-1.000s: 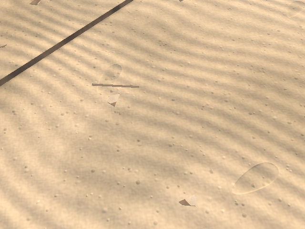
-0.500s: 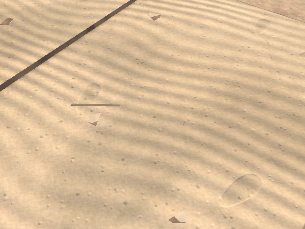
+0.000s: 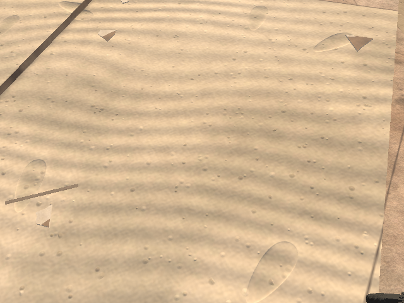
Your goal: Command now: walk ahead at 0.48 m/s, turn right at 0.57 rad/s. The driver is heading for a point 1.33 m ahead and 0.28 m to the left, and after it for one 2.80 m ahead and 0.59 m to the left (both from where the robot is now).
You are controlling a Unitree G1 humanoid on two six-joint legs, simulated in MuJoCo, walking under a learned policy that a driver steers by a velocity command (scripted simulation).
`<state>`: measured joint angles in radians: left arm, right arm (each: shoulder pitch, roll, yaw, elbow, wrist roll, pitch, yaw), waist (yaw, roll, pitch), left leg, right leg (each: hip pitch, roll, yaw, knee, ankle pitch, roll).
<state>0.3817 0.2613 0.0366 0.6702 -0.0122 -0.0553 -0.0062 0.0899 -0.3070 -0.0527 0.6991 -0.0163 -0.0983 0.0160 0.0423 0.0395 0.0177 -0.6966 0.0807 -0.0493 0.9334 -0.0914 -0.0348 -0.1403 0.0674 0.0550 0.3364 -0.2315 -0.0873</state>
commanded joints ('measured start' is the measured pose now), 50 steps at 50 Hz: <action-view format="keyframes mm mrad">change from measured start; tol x32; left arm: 1 -15 187 56 -50 -9 -16 22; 50 -129 155 63 23 21 -61 5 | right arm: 1 -123 -37 -1 -81 5 -11 4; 9 -197 -68 -8 -101 27 -31 45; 14 307 -243 -68 21 17 -18 42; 50 102 -34 -14 -114 34 75 0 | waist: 1 -2 -114 14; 12 -111 -165 -157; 14 -64 291 -424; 18 -84 -76 -72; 36 -4 65 -100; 38 1 -362 -340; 50 -15 -107 16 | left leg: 1 36 -56 28 -231 168 -19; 12 462 -122 106 -450 92 167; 14 1110 270 -679 -524 -88 427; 24 492 51 -279 -741 146 335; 34 541 42 -380 -570 -9 221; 40 -106 -80 -121 349 -381 51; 50 -49 32 -49 58 -38 7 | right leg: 1 -42 -176 157 -123 269 -129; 8 162 -273 182 -68 312 -91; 12 185 -209 79 316 884 -30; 14 -434 40 45 983 -275 84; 15 -555 -12 119 1061 -298 77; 36 -11 -94 39 83 163 58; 39 447 -490 732 -28 -313 -169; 50 59 -320 18 -183 265 -106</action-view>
